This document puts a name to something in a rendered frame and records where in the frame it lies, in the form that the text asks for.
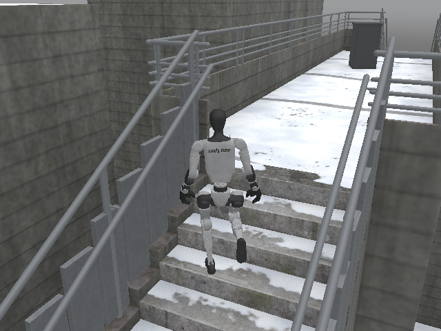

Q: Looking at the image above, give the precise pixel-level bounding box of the robot left upper arm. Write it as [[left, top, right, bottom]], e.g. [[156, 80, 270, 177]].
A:
[[188, 139, 205, 179]]

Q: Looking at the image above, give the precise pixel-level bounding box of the left robot shin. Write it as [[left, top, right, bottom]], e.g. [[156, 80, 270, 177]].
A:
[[201, 220, 214, 265]]

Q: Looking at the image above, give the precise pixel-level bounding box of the right robot hand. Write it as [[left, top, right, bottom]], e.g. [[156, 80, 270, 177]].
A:
[[246, 188, 262, 203]]

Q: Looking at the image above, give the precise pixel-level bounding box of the robot left thigh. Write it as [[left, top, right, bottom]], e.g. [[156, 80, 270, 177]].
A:
[[197, 191, 212, 231]]

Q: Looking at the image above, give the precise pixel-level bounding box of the robot right upper arm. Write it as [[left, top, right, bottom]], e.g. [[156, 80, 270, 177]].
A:
[[233, 138, 253, 176]]

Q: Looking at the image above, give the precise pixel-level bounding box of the robot right forearm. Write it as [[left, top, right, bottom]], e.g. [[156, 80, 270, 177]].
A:
[[246, 165, 259, 191]]

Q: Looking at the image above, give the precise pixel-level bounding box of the robot left forearm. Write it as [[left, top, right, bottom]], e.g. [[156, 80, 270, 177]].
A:
[[181, 169, 194, 194]]

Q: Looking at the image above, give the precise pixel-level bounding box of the left robot hand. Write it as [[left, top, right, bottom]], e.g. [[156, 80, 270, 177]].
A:
[[179, 191, 195, 205]]

